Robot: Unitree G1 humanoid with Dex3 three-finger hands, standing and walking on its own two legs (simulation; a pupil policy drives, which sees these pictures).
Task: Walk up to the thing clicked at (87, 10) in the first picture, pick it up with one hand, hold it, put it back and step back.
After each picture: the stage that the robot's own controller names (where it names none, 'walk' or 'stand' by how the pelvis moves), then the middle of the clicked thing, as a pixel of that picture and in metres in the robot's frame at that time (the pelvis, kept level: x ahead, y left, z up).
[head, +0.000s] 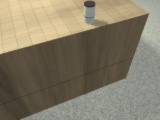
stand; (89, 12) +0.85 -0.03 +0.00
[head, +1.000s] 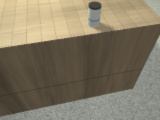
rise first; (94, 14) +0.76 +0.00 +0.02
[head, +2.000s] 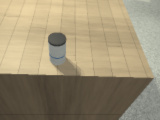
rise first; (57, 49) +0.47 +0.13 +0.03
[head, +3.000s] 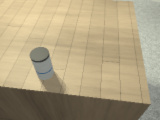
stand; (42, 64) +0.42 +0.18 +0.03
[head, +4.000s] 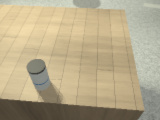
stand; (39, 75) +0.40 +0.19 +0.00
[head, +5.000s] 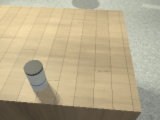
stand; (36, 76) +0.39 +0.20 +0.00
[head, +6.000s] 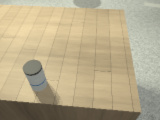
stand; (36, 76) +0.39 +0.20 +0.00
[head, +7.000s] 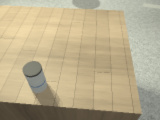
stand; (35, 77) +0.39 +0.20 +0.00
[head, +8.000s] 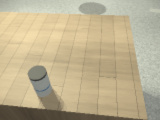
rise first; (40, 81) +0.38 +0.20 +0.00
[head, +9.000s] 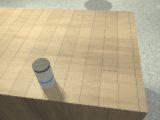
go down; (44, 73) +0.41 +0.20 +0.00
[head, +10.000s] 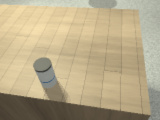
go down; (45, 73) +0.40 +0.20 +0.00
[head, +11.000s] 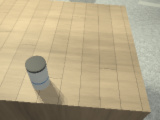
go down; (38, 73) +0.38 +0.17 +0.03
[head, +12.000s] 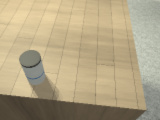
approach; (33, 68) +0.40 +0.18 +0.03
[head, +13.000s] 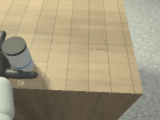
close; (19, 56) +0.41 +0.20 +0.07
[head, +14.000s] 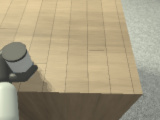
lift; (20, 62) +0.39 +0.19 +0.07
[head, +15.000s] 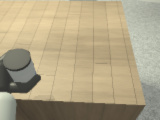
lift; (22, 70) +0.33 +0.18 +0.14
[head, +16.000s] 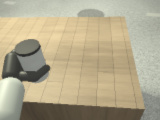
hold; (33, 61) +0.33 +0.16 +0.18
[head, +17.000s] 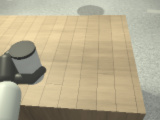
hold; (28, 63) +0.33 +0.17 +0.18
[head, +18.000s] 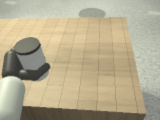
crouch; (33, 60) +0.33 +0.16 +0.19
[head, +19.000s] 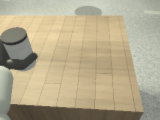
crouch; (20, 50) +0.36 +0.20 +0.20
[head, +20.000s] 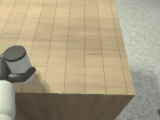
lower; (20, 65) +0.40 +0.20 +0.04
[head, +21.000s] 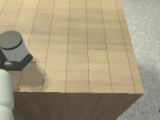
lower; (15, 51) +0.43 +0.20 +0.07
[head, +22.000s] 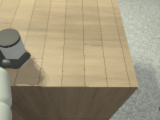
lower; (13, 49) +0.44 +0.20 +0.07
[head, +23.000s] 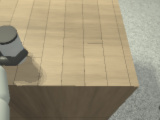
lower; (11, 46) +0.45 +0.21 +0.08
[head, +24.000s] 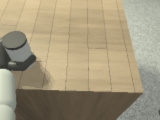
loosen; (19, 51) +0.43 +0.19 +0.07
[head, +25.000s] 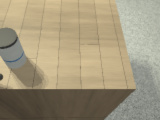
rise; (10, 49) +0.43 +0.20 +0.07
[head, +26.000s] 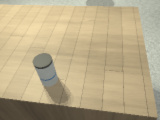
sink last; (46, 70) +0.40 +0.18 +0.05
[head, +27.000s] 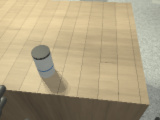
stand; (43, 62) +0.43 +0.18 +0.04
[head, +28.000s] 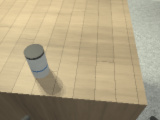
stand; (37, 61) +0.42 +0.19 +0.05
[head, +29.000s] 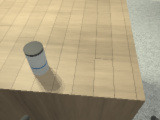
stand; (37, 58) +0.43 +0.19 +0.06
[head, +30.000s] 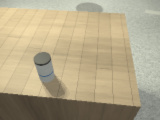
stand; (44, 67) +0.44 +0.18 +0.01
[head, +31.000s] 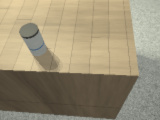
walk; (34, 40) +0.49 +0.22 +0.03
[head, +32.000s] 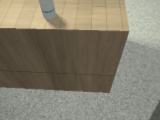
walk; (47, 5) +0.73 +0.19 +0.02
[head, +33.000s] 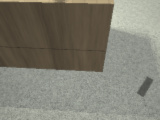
stand; out of the picture +1.01 +0.23 +0.03
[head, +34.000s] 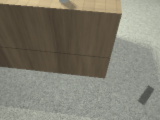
stand; out of the picture +1.03 +0.16 +0.00
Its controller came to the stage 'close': yes
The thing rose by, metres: 0.19
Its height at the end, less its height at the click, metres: +0.00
